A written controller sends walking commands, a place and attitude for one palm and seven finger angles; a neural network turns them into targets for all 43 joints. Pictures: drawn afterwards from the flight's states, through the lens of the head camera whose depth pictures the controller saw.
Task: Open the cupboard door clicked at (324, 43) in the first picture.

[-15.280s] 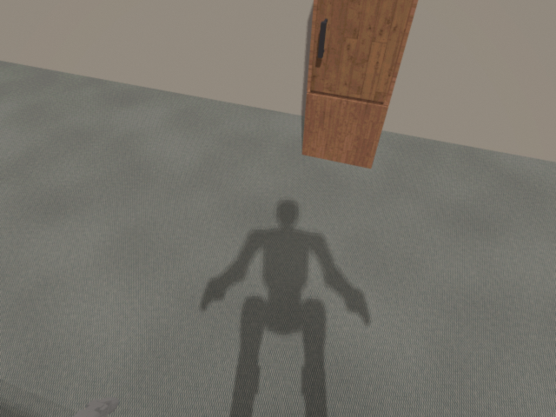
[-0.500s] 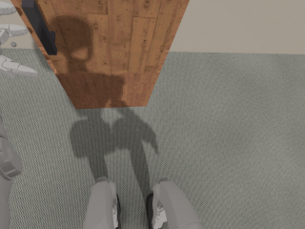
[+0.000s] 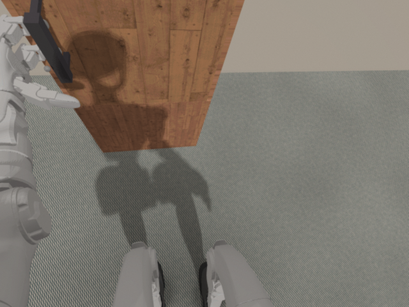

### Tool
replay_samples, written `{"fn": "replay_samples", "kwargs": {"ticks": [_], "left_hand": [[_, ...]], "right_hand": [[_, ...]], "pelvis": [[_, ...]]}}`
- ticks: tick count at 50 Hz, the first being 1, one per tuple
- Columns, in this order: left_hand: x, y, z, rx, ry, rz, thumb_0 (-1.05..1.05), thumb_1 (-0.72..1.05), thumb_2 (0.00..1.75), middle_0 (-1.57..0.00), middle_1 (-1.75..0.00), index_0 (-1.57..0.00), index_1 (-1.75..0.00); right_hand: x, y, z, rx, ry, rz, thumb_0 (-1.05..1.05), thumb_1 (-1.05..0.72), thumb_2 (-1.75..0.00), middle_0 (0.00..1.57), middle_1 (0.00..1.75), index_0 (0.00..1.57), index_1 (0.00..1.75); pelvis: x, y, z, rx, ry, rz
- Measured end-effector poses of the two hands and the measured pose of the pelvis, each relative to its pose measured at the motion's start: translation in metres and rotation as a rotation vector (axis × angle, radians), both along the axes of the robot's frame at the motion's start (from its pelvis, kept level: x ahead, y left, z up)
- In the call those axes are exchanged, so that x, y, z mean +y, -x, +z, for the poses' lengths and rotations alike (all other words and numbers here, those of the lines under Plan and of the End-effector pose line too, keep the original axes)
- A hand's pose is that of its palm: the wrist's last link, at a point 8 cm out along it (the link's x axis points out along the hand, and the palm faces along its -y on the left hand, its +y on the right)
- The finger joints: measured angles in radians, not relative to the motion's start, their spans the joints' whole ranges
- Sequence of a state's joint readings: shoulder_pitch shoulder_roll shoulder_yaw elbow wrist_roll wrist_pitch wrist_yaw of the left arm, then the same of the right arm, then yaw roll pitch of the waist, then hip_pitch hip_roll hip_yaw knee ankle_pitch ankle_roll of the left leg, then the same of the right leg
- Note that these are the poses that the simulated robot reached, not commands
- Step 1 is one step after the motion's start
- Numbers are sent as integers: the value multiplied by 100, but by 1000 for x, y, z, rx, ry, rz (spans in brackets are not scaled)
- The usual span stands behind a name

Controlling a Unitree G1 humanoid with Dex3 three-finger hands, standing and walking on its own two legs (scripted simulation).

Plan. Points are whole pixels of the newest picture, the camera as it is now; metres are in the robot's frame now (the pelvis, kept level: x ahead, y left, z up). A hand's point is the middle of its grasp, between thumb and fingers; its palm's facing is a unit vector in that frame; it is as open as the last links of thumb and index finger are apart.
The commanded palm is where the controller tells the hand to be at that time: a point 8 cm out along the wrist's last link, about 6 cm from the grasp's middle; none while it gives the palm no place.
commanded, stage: slide the fingers in behind the handle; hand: left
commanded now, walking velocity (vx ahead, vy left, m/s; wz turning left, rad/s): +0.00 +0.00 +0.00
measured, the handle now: (52, 43) +0.58 +0.23 +0.04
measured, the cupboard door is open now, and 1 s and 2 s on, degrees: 0 0 1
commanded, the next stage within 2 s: close the thumb around the handle in 0.90 s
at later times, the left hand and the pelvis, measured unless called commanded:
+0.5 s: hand (69, 69) +0.53 +0.20 +0.04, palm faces +0.06 -1.00 -0.01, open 14.0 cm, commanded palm +0.51 +0.23 +0.04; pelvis +0.00 -0.01 +0.00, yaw +1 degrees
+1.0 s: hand (68, 69) +0.53 +0.20 +0.04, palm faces +0.06 -1.00 -0.01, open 14.0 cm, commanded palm +0.51 +0.23 +0.04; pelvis +0.00 -0.01 +0.00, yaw +1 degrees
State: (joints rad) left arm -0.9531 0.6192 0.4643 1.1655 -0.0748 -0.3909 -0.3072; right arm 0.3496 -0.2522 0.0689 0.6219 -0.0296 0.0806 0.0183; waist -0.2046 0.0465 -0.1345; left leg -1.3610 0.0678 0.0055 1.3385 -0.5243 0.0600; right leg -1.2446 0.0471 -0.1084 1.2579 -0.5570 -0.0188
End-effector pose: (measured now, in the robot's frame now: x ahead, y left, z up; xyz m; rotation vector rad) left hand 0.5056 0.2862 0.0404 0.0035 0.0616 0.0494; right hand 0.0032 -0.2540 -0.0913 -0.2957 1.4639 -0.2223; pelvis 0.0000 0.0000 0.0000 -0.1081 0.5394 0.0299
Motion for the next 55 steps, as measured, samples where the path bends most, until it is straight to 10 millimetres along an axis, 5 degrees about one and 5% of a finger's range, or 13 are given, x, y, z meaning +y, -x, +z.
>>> {"fn": "replay_samples", "kwargs": {"ticks": [23, 55], "left_hand": [[-33, 1, 2, -20, -12, 9, -1, -50, 30, -30, -120, -30, -120], [-33, 1, 1, -19, -18, 8, -1, -47, 32, -30, -120, -29, -120]], "right_hand": [[-13, -12, 0, -27, -10, 1, 0, -91, -90, 21, 30, 21, 30], [-10, -8, -1, -21, -9, -3, 0, -91, -90, 21, 30, 21, 30]], "pelvis": [[-9, -4, 3, -13, -17, 0], [-7, -3, 2, -13, -14, 1]]}}
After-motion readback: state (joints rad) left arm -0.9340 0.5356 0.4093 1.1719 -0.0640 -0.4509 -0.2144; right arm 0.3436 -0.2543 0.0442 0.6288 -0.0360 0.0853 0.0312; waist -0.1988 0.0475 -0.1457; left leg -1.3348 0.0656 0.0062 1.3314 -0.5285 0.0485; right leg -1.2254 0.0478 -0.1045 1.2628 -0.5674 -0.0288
